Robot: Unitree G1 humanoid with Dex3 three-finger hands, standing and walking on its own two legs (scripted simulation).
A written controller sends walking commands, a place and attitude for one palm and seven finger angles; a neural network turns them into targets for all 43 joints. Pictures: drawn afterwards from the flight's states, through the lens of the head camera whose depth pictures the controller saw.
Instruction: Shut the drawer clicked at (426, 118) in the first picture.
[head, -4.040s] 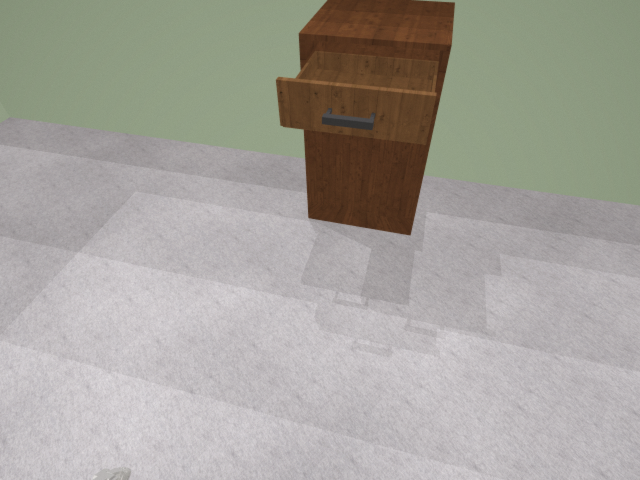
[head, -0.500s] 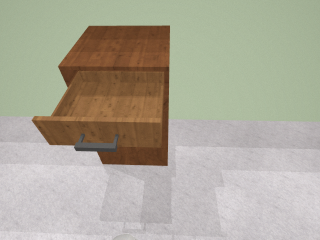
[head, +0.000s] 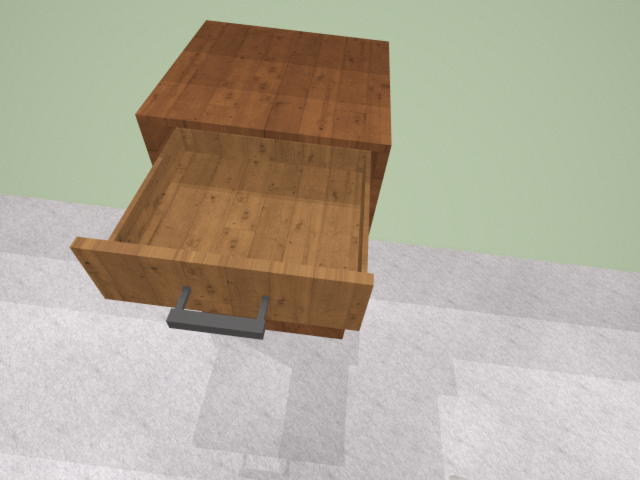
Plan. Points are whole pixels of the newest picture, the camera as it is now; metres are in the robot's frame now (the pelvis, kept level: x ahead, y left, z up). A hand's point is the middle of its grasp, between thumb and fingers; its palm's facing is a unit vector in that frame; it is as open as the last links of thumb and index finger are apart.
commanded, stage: come to a stop and stand still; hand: left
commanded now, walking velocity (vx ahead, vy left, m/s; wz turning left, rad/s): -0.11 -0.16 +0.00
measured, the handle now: (221, 311) +0.34 +0.18 -0.05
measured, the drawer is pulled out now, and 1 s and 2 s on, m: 0.30 0.30 0.30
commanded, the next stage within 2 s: look again from close up in 1.24 s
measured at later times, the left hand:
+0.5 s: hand out of the picture -0.02 +0.11 -0.15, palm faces +0.05 -0.97 -0.24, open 7.3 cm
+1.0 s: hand out of the picture -0.05 +0.17 -0.18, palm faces +0.09 -0.98 -0.19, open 7.4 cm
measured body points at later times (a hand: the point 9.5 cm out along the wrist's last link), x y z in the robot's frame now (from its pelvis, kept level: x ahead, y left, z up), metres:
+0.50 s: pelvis -0.03 -0.06 +0.01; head -0.03 -0.10 +0.46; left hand -0.03 +0.16 -0.13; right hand -0.07 -0.30 -0.16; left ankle -0.03 +0.08 -0.68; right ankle -0.05 -0.17 -0.74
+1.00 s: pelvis -0.03 +0.00 +0.00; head -0.03 +0.00 +0.45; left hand -0.05 +0.22 -0.16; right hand +0.06 -0.22 -0.15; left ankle -0.04 +0.10 -0.74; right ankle -0.04 -0.13 -0.74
